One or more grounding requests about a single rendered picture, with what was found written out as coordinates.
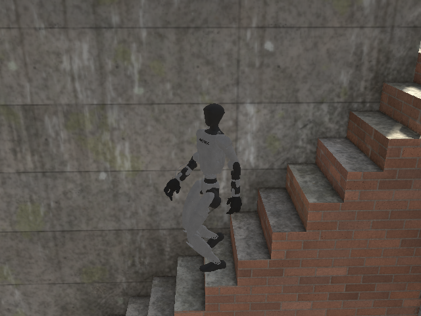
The stairs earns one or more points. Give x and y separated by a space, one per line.
343 238

